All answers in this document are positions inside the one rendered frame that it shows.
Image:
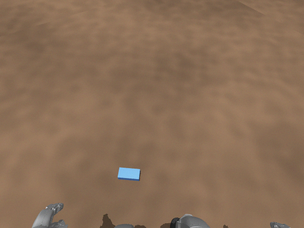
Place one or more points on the left robot hand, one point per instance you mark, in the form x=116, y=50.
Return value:
x=45, y=217

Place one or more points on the small box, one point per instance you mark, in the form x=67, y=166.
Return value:
x=129, y=174

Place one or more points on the right robot foot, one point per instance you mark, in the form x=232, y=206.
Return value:
x=173, y=222

